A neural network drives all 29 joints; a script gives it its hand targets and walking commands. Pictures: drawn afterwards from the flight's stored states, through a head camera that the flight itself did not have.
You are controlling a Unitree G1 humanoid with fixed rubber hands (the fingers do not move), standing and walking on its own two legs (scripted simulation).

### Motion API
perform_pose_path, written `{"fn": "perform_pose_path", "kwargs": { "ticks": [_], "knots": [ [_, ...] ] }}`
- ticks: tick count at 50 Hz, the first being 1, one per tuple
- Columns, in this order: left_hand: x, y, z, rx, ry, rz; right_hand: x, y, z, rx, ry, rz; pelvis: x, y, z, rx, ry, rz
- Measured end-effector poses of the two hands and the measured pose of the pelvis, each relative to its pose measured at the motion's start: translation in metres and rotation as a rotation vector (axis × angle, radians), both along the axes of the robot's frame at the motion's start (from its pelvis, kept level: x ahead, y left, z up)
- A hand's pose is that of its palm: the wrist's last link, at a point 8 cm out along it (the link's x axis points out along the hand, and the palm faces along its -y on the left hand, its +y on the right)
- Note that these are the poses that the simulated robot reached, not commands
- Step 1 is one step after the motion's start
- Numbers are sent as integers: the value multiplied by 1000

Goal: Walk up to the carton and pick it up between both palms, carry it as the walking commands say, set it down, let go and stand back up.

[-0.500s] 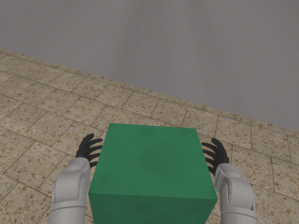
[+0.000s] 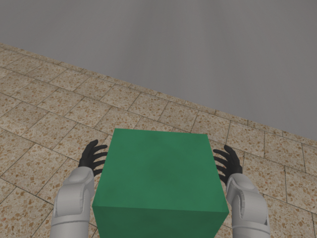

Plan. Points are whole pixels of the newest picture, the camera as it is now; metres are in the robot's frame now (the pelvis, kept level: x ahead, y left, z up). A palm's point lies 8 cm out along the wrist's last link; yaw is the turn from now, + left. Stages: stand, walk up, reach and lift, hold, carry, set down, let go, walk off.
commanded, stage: carry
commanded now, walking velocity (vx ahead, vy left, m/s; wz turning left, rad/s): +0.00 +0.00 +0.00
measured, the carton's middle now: (157, 191) +0.26 +0.01 -0.06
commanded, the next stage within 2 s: hold in 0.08 s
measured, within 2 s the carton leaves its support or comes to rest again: neither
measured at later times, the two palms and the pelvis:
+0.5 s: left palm (95, 183) +0.23 +0.16 +0.03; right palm (241, 178) +0.26 -0.19 +0.05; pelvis -0.02 -0.01 +0.00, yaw +5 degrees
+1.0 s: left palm (99, 167) +0.28 +0.16 +0.03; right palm (236, 171) +0.29 -0.20 +0.02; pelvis -0.02 -0.06 +0.00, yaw +8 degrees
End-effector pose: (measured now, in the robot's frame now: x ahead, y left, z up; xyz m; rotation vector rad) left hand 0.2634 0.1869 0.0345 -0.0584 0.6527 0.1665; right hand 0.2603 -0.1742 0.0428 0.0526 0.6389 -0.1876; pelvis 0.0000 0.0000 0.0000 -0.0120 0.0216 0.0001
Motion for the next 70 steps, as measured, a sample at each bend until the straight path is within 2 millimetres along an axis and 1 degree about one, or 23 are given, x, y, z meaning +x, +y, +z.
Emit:
{"fn": "perform_pose_path", "kwargs": {
  "ticks": [6, 10, 15, 17, 22, 28, 32, 35, 39, 43, 47, 52, 57, 62, 66, 70],
  "knots": [
    [-2, 1, 0, 18, 11, -19, -5, 1, -1, -3, 12, -10, -4, 4, 0, 5, -2, -7],
    [-4, 1, -2, 61, 16, -24, -2, 2, -5, -24, 13, 30, -8, 7, 3, -3, -42, 10],
    [-18, -2, 8, 76, -26, 19, -4, 1, -1, -71, -2, 64, -10, 5, 7, 0, -82, 69],
    [-21, -7, 9, 55, -30, 34, -4, -1, 0, -84, 8, 68, -12, 3, 7, 5, -104, 87],
    [-28, -19, 4, 65, 0, 47, -5, -12, 2, -94, 15, 66, -18, -5, 6, 16, -151, 98],
    [-31, -38, -1, 106, 66, 42, -3, -27, 4, -28, -8, 18, -26, -16, 3, 28, -188, 91],
    [-25, -45, 5, 96, 57, 48, 2, -34, 8, -2, -27, -14, -30, -29, 3, 33, -198, 95],
    [-17, -45, 14, 80, 32, 56, 7, -35, 12, 18, -43, -25, -32, -40, 3, 38, -201, 100],
    [-4, -39, 22, 54, -9, 59, 15, -28, 14, -7, -27, -10, -34, -54, 3, 41, -205, 104],
    [6, -30, 21, 78, -8, 56, 20, -22, 6, -15, 23, 35, -30, -63, 3, 35, -183, 123],
    [11, -26, 10, 73, 18, 41, 23, -21, -9, -1, 67, 62, -24, -65, 3, 23, -163, 136],
    [12, -28, -11, 56, 61, -6, 31, -25, -28, 7, 93, 29, -15, -58, 2, 11, -147, 134],
    [11, -30, -36, 62, 111, -23, 45, -25, -41, 45, 66, 7, -3, -49, 2, 9, -97, 120],
    [13, -32, -61, 55, 149, -12, 57, -23, -50, 4, 56, 17, 10, -45, 2, 7, -26, 122],
    [19, -34, -77, 49, 149, -4, 60, -24, -61, -18, 56, 14, 21, -44, 0, 2, 54, 127],
    [26, -37, -91, 45, 145, 12, 58, -28, -78, -32, 87, 12, 26, -43, -3, -4, 130, 127]
  ]
}}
